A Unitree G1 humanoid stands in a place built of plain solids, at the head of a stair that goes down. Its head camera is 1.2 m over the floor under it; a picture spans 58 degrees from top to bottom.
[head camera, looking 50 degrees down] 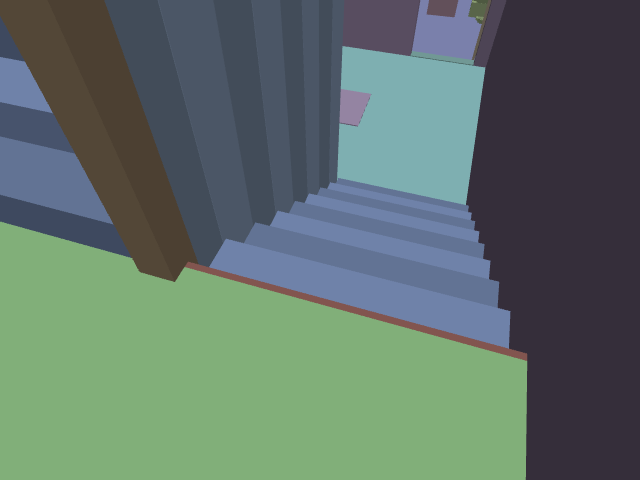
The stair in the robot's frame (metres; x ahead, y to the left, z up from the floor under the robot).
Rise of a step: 0.17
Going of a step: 0.26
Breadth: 1.14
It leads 18 degrees to the right of straight ahead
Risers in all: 9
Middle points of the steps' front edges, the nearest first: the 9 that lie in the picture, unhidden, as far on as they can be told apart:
0.74 -0.07 0.00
0.99 -0.15 -0.17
1.24 -0.23 -0.35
1.49 -0.31 -0.52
1.73 -0.39 -0.69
1.98 -0.47 -0.87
2.23 -0.55 -1.04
2.48 -0.63 -1.22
2.72 -0.71 -1.39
